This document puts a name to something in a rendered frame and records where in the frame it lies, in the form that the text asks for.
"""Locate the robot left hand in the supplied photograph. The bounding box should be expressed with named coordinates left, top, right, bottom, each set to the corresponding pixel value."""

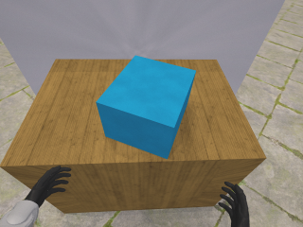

left=25, top=166, right=72, bottom=208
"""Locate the robot left forearm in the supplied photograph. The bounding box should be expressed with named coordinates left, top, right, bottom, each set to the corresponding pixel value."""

left=0, top=200, right=39, bottom=227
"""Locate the carton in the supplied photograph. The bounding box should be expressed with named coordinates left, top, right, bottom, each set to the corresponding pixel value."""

left=96, top=55, right=196, bottom=160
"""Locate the pedestal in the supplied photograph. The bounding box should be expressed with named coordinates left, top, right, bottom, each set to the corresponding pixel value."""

left=0, top=59, right=266, bottom=214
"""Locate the robot right hand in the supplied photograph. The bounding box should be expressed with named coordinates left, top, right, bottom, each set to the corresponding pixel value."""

left=218, top=182, right=250, bottom=227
